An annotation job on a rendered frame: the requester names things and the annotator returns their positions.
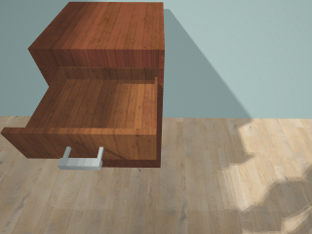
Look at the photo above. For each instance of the drawer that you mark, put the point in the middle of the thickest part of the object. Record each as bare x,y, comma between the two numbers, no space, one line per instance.
88,107

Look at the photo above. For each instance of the handle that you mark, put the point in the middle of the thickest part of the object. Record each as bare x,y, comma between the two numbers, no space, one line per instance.
80,164

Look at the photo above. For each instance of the cabinet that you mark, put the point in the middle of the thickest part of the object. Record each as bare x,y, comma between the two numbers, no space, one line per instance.
107,34

